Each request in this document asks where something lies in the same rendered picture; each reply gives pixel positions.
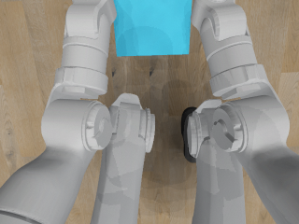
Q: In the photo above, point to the left robot shin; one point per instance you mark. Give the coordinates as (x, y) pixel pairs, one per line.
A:
(114, 109)

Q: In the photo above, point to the carton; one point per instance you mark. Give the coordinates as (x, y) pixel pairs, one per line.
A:
(152, 27)

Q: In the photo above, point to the robot right upper arm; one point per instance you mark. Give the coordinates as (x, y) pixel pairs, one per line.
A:
(255, 130)

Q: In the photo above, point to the left robot forearm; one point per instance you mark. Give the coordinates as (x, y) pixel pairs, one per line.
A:
(85, 51)

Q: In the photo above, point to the right robot thigh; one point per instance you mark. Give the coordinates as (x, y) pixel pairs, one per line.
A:
(220, 196)

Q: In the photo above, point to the right robot forearm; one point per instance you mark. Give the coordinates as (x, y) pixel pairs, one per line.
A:
(222, 25)

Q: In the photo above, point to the robot left upper arm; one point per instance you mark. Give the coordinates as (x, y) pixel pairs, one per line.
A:
(45, 189)

